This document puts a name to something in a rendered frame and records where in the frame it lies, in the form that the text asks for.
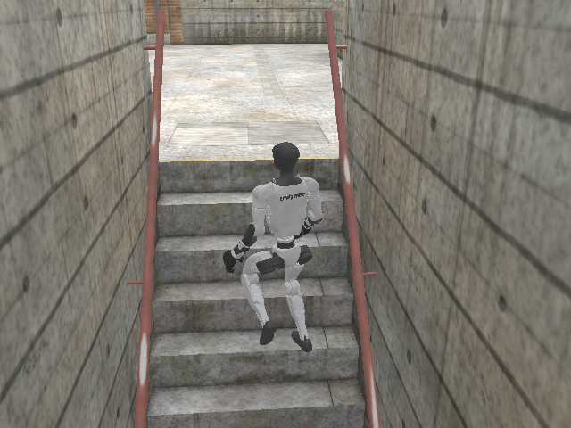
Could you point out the robot left upper arm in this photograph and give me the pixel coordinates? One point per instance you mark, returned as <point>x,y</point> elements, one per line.
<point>260,195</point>

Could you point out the robot right hand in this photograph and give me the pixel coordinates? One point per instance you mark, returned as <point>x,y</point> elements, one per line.
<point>304,232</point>

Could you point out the robot right forearm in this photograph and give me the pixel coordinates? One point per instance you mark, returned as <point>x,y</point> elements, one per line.
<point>308,223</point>

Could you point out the robot left foot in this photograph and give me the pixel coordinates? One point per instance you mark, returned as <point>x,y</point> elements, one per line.
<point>267,333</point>

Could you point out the robot left forearm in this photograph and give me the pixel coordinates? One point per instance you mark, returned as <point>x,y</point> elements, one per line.
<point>245,244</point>

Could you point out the robot right upper arm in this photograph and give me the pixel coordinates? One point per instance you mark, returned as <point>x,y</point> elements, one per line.
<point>314,199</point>

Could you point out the robot left hand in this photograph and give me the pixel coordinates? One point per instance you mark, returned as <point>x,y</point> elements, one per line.
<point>230,261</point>

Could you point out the robot left thigh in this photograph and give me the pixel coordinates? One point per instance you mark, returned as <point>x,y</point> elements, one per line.
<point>260,262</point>

